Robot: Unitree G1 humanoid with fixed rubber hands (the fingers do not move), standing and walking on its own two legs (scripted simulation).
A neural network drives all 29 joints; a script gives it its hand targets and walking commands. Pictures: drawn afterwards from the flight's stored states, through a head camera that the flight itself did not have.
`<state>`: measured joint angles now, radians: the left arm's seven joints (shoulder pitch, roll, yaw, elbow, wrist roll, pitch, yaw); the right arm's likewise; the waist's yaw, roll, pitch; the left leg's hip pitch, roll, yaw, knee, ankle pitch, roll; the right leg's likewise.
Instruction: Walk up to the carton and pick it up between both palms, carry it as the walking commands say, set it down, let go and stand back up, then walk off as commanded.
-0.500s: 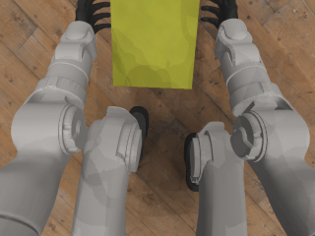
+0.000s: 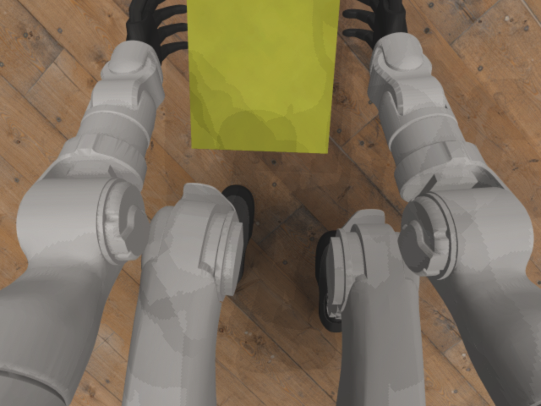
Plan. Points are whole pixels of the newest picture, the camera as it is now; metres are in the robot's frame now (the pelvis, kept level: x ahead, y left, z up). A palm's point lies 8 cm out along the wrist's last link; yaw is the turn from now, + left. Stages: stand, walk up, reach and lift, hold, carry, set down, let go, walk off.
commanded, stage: set down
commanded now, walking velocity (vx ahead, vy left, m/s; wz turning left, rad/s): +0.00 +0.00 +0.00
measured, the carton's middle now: (265, 46) +0.51 +0.10 -0.28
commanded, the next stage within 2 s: none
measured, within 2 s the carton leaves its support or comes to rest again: neither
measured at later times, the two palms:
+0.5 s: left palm (117, 74) +0.43 +0.28 -0.19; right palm (403, 56) +0.51 -0.08 -0.19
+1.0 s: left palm (63, 42) +0.45 +0.29 -0.10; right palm (432, 18) +0.52 -0.07 -0.09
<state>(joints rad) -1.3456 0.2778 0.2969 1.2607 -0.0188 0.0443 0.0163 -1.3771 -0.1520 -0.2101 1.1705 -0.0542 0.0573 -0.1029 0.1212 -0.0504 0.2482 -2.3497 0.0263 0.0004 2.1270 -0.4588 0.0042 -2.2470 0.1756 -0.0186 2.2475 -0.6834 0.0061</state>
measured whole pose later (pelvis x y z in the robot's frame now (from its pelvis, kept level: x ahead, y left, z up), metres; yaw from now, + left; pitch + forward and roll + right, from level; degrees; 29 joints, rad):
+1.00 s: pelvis -0.01 +0.01 +0.05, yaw +1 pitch +42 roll -3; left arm -1.14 0.30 0.28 0.94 -0.10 0.08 0.05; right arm -1.19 -0.22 -0.12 0.88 0.08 0.14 -0.15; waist 0.11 -0.04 0.12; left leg -2.27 -0.02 -0.02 1.92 -0.39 0.01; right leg -2.15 0.12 -0.02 2.04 -0.63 0.01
